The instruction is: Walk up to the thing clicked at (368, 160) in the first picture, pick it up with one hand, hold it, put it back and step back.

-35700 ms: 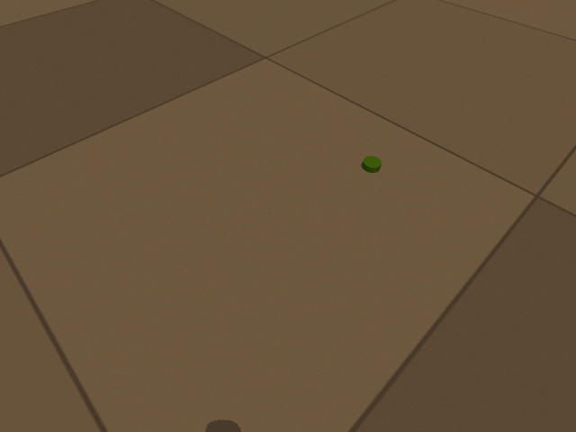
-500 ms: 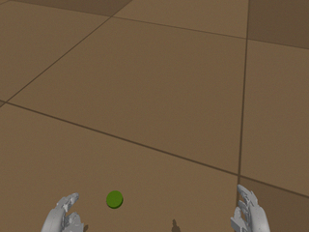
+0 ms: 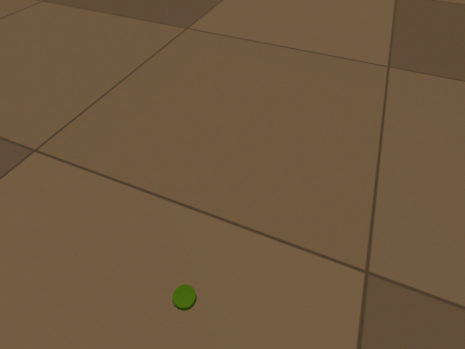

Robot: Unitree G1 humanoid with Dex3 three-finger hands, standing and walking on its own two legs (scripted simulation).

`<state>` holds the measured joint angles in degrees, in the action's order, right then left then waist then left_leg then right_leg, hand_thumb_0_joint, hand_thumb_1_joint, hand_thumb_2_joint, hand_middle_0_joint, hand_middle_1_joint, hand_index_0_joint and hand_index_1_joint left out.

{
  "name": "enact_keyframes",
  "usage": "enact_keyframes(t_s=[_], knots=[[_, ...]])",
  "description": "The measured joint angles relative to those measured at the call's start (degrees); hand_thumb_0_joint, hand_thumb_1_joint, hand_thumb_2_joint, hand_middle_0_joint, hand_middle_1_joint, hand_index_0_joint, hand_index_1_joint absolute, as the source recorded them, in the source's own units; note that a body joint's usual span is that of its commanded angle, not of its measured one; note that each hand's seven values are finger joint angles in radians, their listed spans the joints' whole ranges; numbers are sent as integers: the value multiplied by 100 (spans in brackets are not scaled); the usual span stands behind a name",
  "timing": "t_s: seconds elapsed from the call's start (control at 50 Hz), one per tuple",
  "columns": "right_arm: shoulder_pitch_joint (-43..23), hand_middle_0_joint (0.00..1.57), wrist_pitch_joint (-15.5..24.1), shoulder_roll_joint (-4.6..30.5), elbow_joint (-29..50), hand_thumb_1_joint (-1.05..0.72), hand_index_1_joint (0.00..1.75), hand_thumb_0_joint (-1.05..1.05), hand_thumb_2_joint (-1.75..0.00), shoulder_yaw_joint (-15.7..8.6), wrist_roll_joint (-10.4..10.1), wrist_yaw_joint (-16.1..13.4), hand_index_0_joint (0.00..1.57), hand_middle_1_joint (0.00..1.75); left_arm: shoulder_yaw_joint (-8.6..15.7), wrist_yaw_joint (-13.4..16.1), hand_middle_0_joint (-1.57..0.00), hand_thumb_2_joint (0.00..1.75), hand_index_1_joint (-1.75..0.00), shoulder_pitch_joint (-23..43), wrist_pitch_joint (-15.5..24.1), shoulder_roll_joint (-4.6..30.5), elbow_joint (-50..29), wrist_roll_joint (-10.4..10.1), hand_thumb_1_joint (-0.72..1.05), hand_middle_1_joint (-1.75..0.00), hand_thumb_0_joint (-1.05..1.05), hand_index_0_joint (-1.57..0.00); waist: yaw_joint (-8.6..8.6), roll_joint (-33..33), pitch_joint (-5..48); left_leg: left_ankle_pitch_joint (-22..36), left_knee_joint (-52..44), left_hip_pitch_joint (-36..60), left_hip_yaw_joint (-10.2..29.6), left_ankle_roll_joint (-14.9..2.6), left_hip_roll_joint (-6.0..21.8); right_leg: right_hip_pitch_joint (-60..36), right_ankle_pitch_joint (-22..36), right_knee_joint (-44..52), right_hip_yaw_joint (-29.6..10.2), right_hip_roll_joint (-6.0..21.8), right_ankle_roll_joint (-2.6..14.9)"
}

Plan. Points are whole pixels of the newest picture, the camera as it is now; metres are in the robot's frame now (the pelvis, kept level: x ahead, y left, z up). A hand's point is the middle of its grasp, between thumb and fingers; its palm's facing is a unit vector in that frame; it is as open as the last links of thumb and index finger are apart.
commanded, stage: stand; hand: left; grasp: from above
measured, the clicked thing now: (184, 297) +0.44 +0.21 -0.75
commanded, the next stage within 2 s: none
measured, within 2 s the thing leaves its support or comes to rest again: neither
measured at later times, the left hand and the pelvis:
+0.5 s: hand out of the picture +0.02 +0.23 -0.15, palm faces +0.03 -0.94 -0.35, open 7.4 cm; pelvis -0.01 -0.01 +0.01, yaw +0 degrees
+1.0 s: hand out of the picture +0.06 +0.20 -0.15, palm faces +0.01 -0.95 -0.30, open 7.4 cm; pelvis +0.00 -0.02 +0.01, yaw +0 degrees
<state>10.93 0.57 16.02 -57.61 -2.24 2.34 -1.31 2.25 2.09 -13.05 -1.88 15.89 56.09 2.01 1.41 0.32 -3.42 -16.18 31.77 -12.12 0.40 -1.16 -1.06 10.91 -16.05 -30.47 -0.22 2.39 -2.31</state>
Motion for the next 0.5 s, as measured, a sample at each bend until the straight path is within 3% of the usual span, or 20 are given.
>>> enact_keyframes(t_s=[0.2, 0.5], knots=[[-127, 21, -44, -17, -445, -90, 30, 1, -90, 14, -69, 4, 20, 30, -41, -13, -20, 90, -30, 158, 74, -31, 661, 4, 90, -30, 1, -20, -17, 58, -39, 428, -745, 503, 1, 12, -31, -460, 374, 648, 7, 34, -3], [-173, 21, -81, 150, -676, -91, 30, 1, -90, 10, -91, 61, 20, 30, -36, -66, -20, 90, -30, 276, 132, 76, 936, -1, 90, -30, 0, -20, -77, 124, -19, 619, -980, 526, 49, 111, 69, -468, 541, 845, 53, -66, 93]])
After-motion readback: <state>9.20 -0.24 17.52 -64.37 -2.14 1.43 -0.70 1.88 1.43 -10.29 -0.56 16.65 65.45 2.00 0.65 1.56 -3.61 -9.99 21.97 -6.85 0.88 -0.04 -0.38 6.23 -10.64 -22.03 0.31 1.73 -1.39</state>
